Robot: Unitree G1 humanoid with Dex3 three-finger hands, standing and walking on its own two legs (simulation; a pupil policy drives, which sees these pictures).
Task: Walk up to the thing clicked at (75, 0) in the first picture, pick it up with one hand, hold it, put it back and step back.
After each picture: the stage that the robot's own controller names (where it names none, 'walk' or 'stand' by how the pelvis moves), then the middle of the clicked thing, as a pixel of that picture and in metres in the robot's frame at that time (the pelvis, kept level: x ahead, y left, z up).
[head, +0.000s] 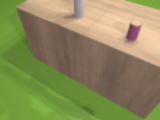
stand; out of the picture +1.03 +0.04 -0.03
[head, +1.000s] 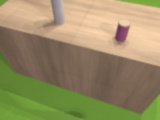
walk; (57, 4) +0.91 +0.14 -0.02
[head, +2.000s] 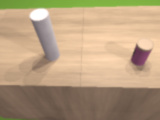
stand; (47, 38) +0.56 +0.16 +0.00
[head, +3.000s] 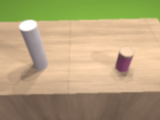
stand; (35, 47) +0.54 +0.24 +0.00
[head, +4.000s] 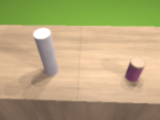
stand; (47, 54) +0.53 +0.19 -0.03
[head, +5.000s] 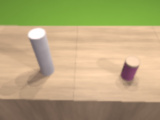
stand; (43, 54) +0.53 +0.21 -0.04
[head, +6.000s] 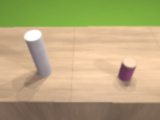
stand; (39, 56) +0.52 +0.22 -0.04
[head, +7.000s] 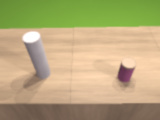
stand; (38, 57) +0.52 +0.23 -0.04
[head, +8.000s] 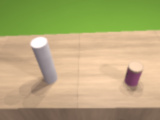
rise first; (45, 62) +0.51 +0.22 -0.03
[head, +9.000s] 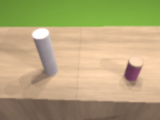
go down; (46, 54) +0.53 +0.22 -0.03
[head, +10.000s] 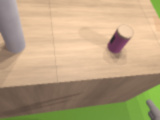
go down; (9, 23) +0.53 +0.21 +0.04
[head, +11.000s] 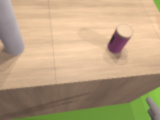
approach; (6, 26) +0.52 +0.21 +0.04
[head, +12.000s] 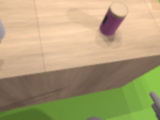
close in; out of the picture +0.54 +0.23 +0.08
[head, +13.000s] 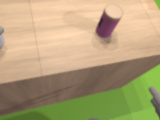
lift; out of the picture +0.53 +0.23 +0.08
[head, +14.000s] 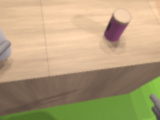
lift; out of the picture +0.49 +0.23 +0.08
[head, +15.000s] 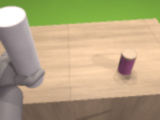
lift; (23, 55) +0.35 +0.17 +0.19
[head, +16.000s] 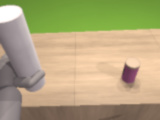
hold; (23, 56) +0.32 +0.18 +0.21
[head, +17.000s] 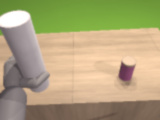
hold; (29, 58) +0.33 +0.17 +0.19
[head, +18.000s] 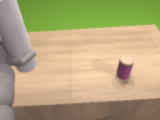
crouch; (15, 37) +0.39 +0.20 +0.22
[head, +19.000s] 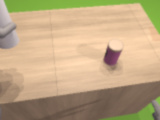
lower; out of the picture +0.51 +0.22 +0.18
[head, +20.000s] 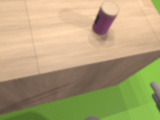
lower; out of the picture +0.54 +0.23 +0.08
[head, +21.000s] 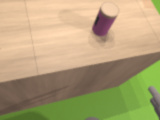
lower; out of the picture +0.54 +0.23 +0.08
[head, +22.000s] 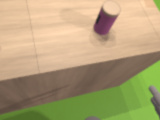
lower; out of the picture +0.54 +0.23 +0.09
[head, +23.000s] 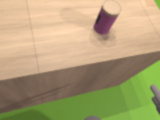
lower; out of the picture +0.54 +0.24 +0.09
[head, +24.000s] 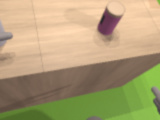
open; out of the picture +0.53 +0.21 +0.08
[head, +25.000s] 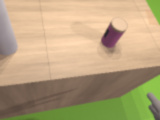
sink last; out of the picture +0.51 +0.21 +0.06
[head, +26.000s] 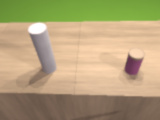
stand; (44, 50) +0.52 +0.22 +0.02
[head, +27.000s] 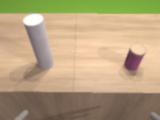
stand; (40, 45) +0.51 +0.21 +0.03
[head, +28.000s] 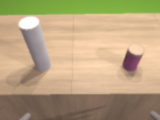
stand; (37, 47) +0.50 +0.21 +0.03
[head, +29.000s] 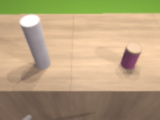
stand; (37, 45) +0.52 +0.21 +0.03
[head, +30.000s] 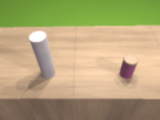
stand; (43, 57) +0.52 +0.21 -0.03
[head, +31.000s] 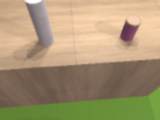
walk; (41, 22) +0.60 +0.18 -0.01
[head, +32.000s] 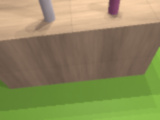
walk; (45, 1) +0.87 +0.25 -0.02
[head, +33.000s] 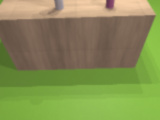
stand; out of the picture +1.18 +0.19 -0.02
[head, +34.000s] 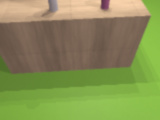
stand; out of the picture +1.13 +0.23 -0.03
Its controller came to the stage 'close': yes
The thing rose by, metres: 0.23
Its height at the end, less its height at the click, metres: +0.00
